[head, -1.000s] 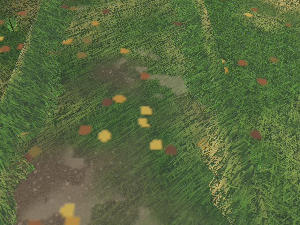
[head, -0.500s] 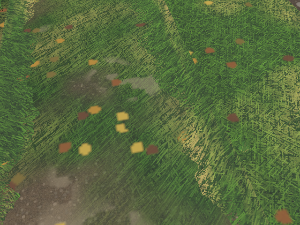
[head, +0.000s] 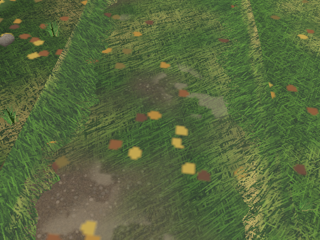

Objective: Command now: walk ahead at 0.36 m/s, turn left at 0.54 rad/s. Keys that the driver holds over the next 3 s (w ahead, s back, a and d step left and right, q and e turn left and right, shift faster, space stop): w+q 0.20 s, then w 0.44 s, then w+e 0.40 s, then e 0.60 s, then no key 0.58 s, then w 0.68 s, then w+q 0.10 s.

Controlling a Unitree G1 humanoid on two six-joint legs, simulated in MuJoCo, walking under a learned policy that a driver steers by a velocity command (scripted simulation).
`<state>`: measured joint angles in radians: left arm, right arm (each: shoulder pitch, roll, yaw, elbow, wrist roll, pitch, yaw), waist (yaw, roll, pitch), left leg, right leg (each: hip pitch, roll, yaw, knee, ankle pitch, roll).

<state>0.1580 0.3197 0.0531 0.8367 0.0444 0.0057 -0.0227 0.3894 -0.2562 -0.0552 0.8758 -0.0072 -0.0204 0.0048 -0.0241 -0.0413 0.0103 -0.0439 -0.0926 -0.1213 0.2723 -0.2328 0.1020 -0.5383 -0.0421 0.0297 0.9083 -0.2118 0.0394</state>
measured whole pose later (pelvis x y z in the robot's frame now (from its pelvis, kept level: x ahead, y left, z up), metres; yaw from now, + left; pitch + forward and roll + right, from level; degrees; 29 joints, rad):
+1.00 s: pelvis +0.50 +0.06 +0.00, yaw +5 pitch +0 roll +0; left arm 0.25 0.27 0.06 0.89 0.03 0.00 -0.04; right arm 0.33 -0.23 -0.04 0.91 -0.02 -0.10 0.00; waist -0.01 -0.04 0.04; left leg -0.09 -0.03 0.18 0.29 -0.21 0.07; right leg -0.60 -0.07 0.01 1.07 -0.19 -0.05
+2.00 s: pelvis +0.72 +0.09 +0.00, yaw -24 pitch +0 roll -1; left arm 0.21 0.28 0.07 0.83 0.02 0.05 0.01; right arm 0.22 -0.23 -0.01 0.79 -0.02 0.00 -0.04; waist 0.00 -0.05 0.03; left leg -0.19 -0.03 -0.02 0.41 -0.22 0.05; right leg -0.38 0.13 0.15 0.86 -0.42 0.01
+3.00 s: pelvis +0.95 -0.03 -0.03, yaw -22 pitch +0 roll +0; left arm 0.02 0.22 0.04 0.87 0.04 -0.07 -0.01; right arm 0.45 -0.19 -0.02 1.06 0.00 -0.07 0.00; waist -0.05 0.01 0.07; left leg -0.07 -0.02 -0.01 0.87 -0.48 0.07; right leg -0.44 0.02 -0.12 0.59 -0.14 -0.10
